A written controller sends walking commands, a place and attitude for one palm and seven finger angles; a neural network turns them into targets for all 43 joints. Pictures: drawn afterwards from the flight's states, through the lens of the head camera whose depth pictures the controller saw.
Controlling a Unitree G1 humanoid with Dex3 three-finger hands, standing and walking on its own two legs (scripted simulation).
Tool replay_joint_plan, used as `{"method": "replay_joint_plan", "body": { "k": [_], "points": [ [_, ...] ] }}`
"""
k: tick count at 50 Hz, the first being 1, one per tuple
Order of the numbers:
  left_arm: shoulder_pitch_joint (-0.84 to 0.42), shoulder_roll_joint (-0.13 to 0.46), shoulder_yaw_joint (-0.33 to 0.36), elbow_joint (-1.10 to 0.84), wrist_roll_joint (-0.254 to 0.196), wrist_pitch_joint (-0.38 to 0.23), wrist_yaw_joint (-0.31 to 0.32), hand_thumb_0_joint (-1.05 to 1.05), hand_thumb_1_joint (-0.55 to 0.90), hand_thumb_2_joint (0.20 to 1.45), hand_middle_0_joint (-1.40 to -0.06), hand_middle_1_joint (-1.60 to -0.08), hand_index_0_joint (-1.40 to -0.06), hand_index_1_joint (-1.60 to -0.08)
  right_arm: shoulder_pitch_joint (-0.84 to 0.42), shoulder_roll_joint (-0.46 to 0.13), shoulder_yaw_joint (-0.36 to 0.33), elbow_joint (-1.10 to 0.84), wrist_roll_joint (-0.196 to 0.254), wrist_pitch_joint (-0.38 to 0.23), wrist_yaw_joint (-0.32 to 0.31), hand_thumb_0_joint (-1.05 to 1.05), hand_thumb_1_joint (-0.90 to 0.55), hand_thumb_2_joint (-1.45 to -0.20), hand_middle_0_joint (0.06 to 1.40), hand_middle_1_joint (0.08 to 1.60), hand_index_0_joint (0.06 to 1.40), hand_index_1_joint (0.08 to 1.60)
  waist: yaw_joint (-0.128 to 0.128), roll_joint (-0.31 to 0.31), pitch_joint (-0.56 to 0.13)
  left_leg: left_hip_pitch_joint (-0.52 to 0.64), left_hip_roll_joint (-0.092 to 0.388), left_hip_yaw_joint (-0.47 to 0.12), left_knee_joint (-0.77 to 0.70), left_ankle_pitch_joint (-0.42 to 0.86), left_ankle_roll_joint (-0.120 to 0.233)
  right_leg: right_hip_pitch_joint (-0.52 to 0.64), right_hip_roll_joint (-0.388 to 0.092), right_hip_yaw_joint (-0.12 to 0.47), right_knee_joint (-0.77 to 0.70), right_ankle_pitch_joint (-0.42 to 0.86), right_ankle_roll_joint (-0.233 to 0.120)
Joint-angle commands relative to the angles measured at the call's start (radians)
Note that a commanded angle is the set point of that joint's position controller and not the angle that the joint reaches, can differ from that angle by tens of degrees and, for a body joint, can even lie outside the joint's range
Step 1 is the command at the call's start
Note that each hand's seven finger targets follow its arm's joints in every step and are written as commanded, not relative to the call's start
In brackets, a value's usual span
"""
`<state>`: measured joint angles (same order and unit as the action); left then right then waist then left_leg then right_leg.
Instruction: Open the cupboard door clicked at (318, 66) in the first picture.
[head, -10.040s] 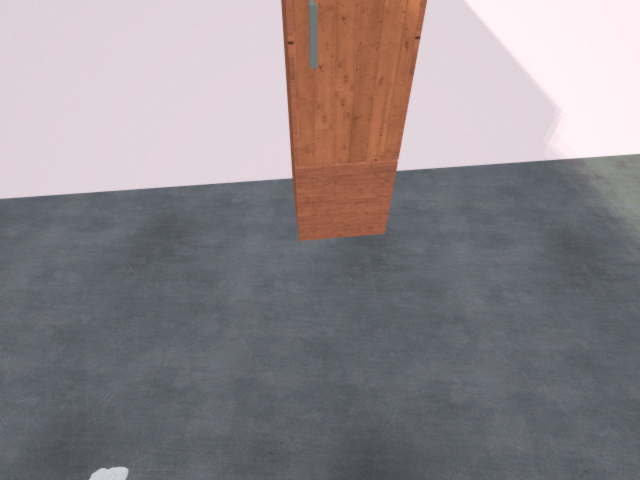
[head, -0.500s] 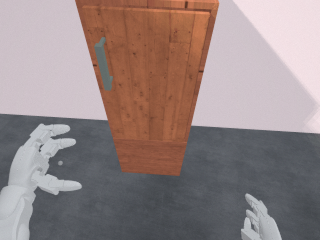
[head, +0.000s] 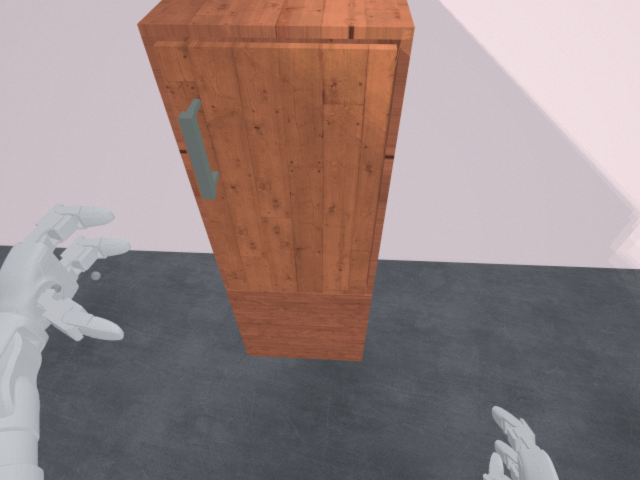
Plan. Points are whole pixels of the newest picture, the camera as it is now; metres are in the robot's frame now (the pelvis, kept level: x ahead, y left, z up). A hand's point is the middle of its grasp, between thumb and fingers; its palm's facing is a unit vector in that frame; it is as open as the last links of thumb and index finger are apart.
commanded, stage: raise the hand with hooked fingers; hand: left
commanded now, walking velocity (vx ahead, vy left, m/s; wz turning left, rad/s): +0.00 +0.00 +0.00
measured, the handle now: (202, 151) +0.57 +0.24 +0.11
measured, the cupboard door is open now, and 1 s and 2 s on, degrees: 0 0 0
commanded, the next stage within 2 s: move the hooked fingers beside the handle in 0.40 s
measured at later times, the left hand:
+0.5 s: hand (99, 285) +0.28 +0.28 +0.13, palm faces +0.08 -1.00 -0.03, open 14.0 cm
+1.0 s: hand (125, 235) +0.37 +0.28 +0.12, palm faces +0.05 -1.00 -0.01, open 14.0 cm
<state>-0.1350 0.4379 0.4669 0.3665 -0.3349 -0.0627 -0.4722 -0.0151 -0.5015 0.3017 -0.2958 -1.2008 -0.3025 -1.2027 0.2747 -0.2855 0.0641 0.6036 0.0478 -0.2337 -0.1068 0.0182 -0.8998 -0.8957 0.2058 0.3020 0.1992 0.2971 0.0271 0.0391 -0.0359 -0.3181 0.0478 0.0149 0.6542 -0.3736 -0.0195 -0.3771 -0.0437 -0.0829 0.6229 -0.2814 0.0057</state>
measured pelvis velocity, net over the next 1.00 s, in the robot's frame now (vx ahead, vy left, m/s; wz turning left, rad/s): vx -0.01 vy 0.00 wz -0.02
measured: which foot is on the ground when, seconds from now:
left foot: down 0.00-1.00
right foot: down 0.00-1.00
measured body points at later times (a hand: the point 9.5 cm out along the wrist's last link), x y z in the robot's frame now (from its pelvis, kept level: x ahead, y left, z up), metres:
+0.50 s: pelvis -0.01 +0.00 +0.00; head -0.01 -0.01 +0.45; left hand +0.27 +0.33 +0.13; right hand +0.16 -0.24 -0.07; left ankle -0.02 +0.13 -0.72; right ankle +0.03 -0.13 -0.72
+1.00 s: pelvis -0.01 +0.00 +0.00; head +0.03 +0.00 +0.44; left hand +0.36 +0.34 +0.12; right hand +0.10 -0.26 -0.10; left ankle -0.02 +0.13 -0.72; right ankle +0.03 -0.13 -0.72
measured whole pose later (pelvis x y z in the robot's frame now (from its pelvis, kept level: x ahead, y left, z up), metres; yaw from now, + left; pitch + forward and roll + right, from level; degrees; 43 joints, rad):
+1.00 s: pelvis -0.01 +0.00 +0.00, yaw -1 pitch +6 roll -1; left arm -0.46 0.53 0.48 0.77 -0.25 -0.15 -0.49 -0.02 -0.50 0.30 -0.30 -1.20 -0.30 -1.20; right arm 0.33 -0.30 0.06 0.60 0.04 -0.18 -0.10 0.02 -0.90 -0.90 0.21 0.30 0.20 0.30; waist -0.03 0.01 -0.03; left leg -0.43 0.05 0.03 0.69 -0.37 -0.01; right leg -0.49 -0.04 -0.06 0.65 -0.26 0.01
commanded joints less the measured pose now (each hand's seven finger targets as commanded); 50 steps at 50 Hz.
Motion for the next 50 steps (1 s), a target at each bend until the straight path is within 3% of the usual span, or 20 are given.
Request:
{"method": "replay_joint_plan", "body": {
  "k": [1, 4, 8, 12, 15, 20, 23, 25, 27, 28, 31, 35, 37, 40, 41, 44, 48, 50],
  "points": [
    [-0.206, 0.244, 0.071, -0.191, -0.022, -0.051, -0.007, 0.000, -0.500, 0.300, -0.300, -1.200, -0.300, -1.200, -0.078, -0.128, -0.061, -0.167, 0.006, -0.047, -0.007, 0.000, -0.900, -0.900, 0.200, 0.300, 0.200, 0.300, 0.006, 0.005, -0.187, -0.011, -0.054, -0.003, -0.101, 0.270, 0.032, 0.168, 0.038, 0.035, -0.069, 0.232, -0.023],
    [-0.225, 0.277, 0.103, -0.233, -0.020, -0.067, 0.014, 0.000, -0.500, 0.300, -0.300, -1.200, -0.300, -1.200, -0.079, -0.126, -0.063, -0.175, 0.002, -0.045, -0.002, 0.000, -0.900, -0.900, 0.200, 0.300, 0.200, 0.300, 0.011, 0.005, -0.207, -0.006, -0.055, -0.001, -0.103, 0.272, 0.033, 0.186, 0.038, 0.044, -0.072, 0.229, -0.023],
    [-0.239, 0.279, 0.110, -0.266, -0.016, -0.097, 0.034, 0.000, -0.500, 0.300, -0.300, -1.200, -0.300, -1.200, -0.074, -0.123, -0.064, -0.170, -0.002, -0.047, -0.006, 0.000, -0.900, -0.900, 0.200, 0.300, 0.200, 0.300, 0.007, 0.006, -0.217, 0.011, -0.052, 0.003, -0.105, 0.286, 0.035, 0.195, 0.042, 0.044, -0.071, 0.247, -0.023],
    [-0.248, 0.255, 0.086, -0.256, -0.007, -0.101, 0.034, 0.000, -0.500, 0.300, -0.300, -1.200, -0.300, -1.200, -0.078, -0.118, -0.062, -0.162, 0.001, -0.051, -0.014, 0.000, -0.900, -0.900, 0.200, 0.300, 0.200, 0.300, -0.001, 0.060, -0.199, 0.025, -0.053, 0.005, -0.117, 0.259, 0.033, 0.174, 0.040, 0.041, -0.081, 0.221, -0.024],
    [-0.250, 0.243, 0.068, -0.214, -0.008, -0.082, 0.025, 0.000, -0.500, 0.300, -0.300, -1.200, -0.300, -1.200, -0.080, -0.121, -0.059, -0.161, 0.005, -0.049, -0.019, 0.000, -0.900, -0.900, 0.200, 0.300, 0.200, 0.300, -0.006, 0.019, -0.156, 0.003, -0.052, 0.001, -0.126, 0.211, 0.034, 0.151, 0.042, 0.042, -0.095, 0.166, -0.021],
    [-0.258, 0.254, 0.080, -0.229, -0.012, -0.083, 0.019, 0.000, -0.500, 0.300, -0.300, -1.200, -0.300, -1.200, -0.088, -0.119, -0.055, -0.166, 0.002, -0.055, -0.021, 0.000, -0.900, -0.900, 0.200, 0.300, 0.200, 0.300, 0.000, 0.034, -0.187, 0.015, -0.054, -0.002, -0.128, 0.215, 0.033, 0.168, 0.042, 0.043, -0.095, 0.166, -0.023],
    [-0.257, 0.249, 0.076, -0.219, -0.019, -0.087, 0.018, 0.000, -0.500, 0.300, -0.300, -1.200, -0.300, -1.200, -0.084, -0.121, -0.054, -0.163, 0.002, -0.058, -0.020, 0.000, -0.900, -0.900, 0.200, 0.300, 0.200, 0.300, 0.001, -0.006, -0.171, 0.008, -0.053, -0.007, -0.129, 0.216, 0.032, 0.167, 0.047, 0.038, -0.095, 0.166, -0.023],
    [-0.258, 0.250, 0.076, -0.201, -0.014, -0.080, 0.017, 0.000, -0.500, 0.300, -0.300, -1.200, -0.300, -1.200, -0.086, -0.119, -0.053, -0.164, 0.003, -0.057, -0.022, 0.000, -0.900, -0.900, 0.200, 0.300, 0.200, 0.300, 0.000, 0.004, -0.169, 0.002, -0.055, -0.005, -0.129, 0.200, 0.032, 0.157, 0.044, 0.041, -0.096, 0.153, -0.022],
    [-0.344, 0.257, 0.060, -0.147, -0.005, -0.074, 0.015, 0.000, -0.500, 0.300, -0.300, -1.200, -0.300, -1.200, -0.082, -0.125, -0.051, -0.147, 0.006, -0.053, -0.028, 0.000, -0.900, -0.900, 0.200, 0.300, 0.200, 0.300, -0.023, 0.010, -0.124, -0.015, -0.053, -0.006, -0.128, 0.163, 0.030, 0.113, 0.043, 0.042, -0.104, 0.109, -0.020],
    [-0.388, 0.283, 0.070, -0.119, -0.002, -0.076, 0.015, 0.000, -0.500, 0.300, -0.300, -1.200, -0.300, -1.200, -0.076, -0.130, -0.050, -0.138, 0.004, -0.049, -0.031, 0.000, -0.900, -0.900, 0.200, 0.300, 0.200, 0.300, -0.033, -0.022, -0.098, -0.028, -0.052, -0.008, -0.122, 0.140, 0.032, 0.100, 0.045, 0.050, -0.114, 0.075, -0.018],
    [-0.523, 0.293, 0.040, -0.087, 0.020, -0.099, 0.011, 0.000, -0.500, 0.300, -0.300, -1.200, -0.300, -1.200, -0.069, -0.131, -0.049, -0.130, 0.006, -0.051, -0.038, 0.000, -0.900, -0.900, 0.200, 0.300, 0.200, 0.300, -0.046, 0.043, -0.154, -0.013, -0.055, -0.012, -0.116, 0.121, 0.031, 0.089, 0.039, 0.055, -0.105, 0.045, -0.021],
    [-0.610, 0.306, 0.021, -0.001, 0.033, -0.129, 0.000, 0.000, -0.500, 0.300, -0.300, -1.200, -0.300, -1.200, -0.048, -0.136, -0.049, -0.119, 0.004, -0.047, -0.038, 0.000, -0.900, -0.900, 0.200, 0.300, 0.200, 0.300, -0.057, 0.030, -0.203, -0.020, -0.055, -0.016, -0.100, 0.139, 0.031, 0.093, 0.039, 0.056, -0.085, 0.077, -0.023],
    [-0.597, 0.315, 0.028, 0.064, 0.036, -0.130, -0.006, 0.000, -0.500, 0.300, -0.300, -1.200, -0.300, -1.200, -0.036, -0.140, -0.049, -0.119, 0.003, -0.042, -0.034, 0.000, -0.900, -0.900, 0.200, 0.300, 0.200, 0.300, -0.044, 0.039, -0.223, -0.030, -0.057, -0.018, -0.096, 0.154, 0.029, 0.095, 0.038, 0.051, -0.071, 0.099, -0.028],
    [-0.607, 0.362, 0.061, 0.160, 0.040, -0.126, -0.011, 0.000, -0.500, 0.300, -0.300, -1.200, -0.300, -1.200, -0.016, -0.152, -0.054, -0.117, 0.001, -0.026, -0.023, 0.000, -0.900, -0.900, 0.200, 0.300, 0.200, 0.300, -0.039, 0.005, -0.223, -0.075, -0.055, -0.017, -0.085, 0.170, 0.029, 0.101, 0.037, 0.054, -0.059, 0.124, -0.028],
    [-0.614, 0.366, 0.058, 0.168, 0.047, -0.126, -0.013, 0.000, -0.500, 0.300, -0.300, -1.200, -0.300, -1.200, -0.010, -0.154, -0.055, -0.122, 0.000, -0.020, -0.019, 0.000, -0.900, -0.900, 0.200, 0.300, 0.200, 0.300, -0.037, 0.025, -0.231, -0.080, -0.056, -0.015, -0.083, 0.180, 0.028, 0.097, 0.037, 0.053, -0.052, 0.137, -0.029],
    [-0.621, 0.414, 0.098, 0.157, 0.052, -0.142, -0.009, 0.000, -0.500, 0.300, -0.300, -1.200, -0.300, -1.200, 0.013, -0.158, -0.063, -0.136, -0.005, -0.006, -0.007, 0.000, -0.900, -0.900, 0.200, 0.300, 0.200, 0.300, -0.022, 0.035, -0.292, -0.071, -0.055, -0.013, -0.070, 0.249, 0.029, 0.129, 0.042, 0.049, -0.025, 0.215, -0.033],
    [-0.685, 0.392, 0.072, 0.192, 0.054, -0.158, -0.010, 0.000, -0.500, 0.300, -0.300, -1.200, -0.300, -1.200, 0.040, -0.161, -0.068, -0.135, -0.006, 0.015, 0.000, 0.000, -0.900, -0.900, 0.200, 0.300, 0.200, 0.300, -0.047, 0.027, -0.273, -0.082, -0.052, -0.009, -0.062, 0.244, 0.030, 0.091, 0.050, 0.050, -0.020, 0.217, -0.030],
    [-0.702, 0.439, 0.106, 0.233, 0.061, -0.163, -0.009, 0.000, -0.500, 0.300, -0.300, -1.200, -0.300, -1.200, 0.059, -0.169, -0.072, -0.127, -0.005, 0.028, 0.001, 0.000, -0.900, -0.900, 0.200, 0.300, 0.200, 0.300, -0.051, 0.007, -0.282, -0.106, -0.052, -0.006, -0.058, 0.220, 0.033, 0.093, 0.048, 0.057, -0.022, 0.201, -0.025]
  ]
}}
